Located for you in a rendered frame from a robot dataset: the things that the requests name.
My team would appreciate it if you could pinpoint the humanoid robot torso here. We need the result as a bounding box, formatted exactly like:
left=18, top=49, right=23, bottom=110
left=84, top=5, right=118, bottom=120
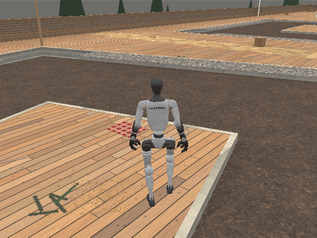
left=146, top=98, right=169, bottom=149

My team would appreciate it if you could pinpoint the right robot thigh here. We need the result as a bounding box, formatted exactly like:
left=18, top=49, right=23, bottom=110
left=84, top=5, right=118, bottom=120
left=165, top=137, right=175, bottom=163

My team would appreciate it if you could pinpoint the left robot forearm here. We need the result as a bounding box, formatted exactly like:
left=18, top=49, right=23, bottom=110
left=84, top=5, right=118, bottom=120
left=130, top=121, right=139, bottom=140

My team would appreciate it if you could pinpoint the left robot upper arm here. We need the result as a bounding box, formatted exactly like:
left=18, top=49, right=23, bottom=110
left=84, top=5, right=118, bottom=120
left=134, top=100, right=147, bottom=128

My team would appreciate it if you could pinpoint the right robot upper arm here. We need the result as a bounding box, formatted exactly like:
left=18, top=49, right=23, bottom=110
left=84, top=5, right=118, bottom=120
left=168, top=99, right=181, bottom=127

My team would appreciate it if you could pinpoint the left robot hand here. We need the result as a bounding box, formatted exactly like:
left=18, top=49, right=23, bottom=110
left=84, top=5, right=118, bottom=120
left=129, top=139, right=141, bottom=150

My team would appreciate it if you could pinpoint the right robot hand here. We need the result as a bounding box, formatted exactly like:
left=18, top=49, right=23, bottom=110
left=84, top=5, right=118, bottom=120
left=177, top=140, right=188, bottom=153

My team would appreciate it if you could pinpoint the right robot forearm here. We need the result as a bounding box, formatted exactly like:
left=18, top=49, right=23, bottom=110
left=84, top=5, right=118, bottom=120
left=176, top=120, right=187, bottom=142

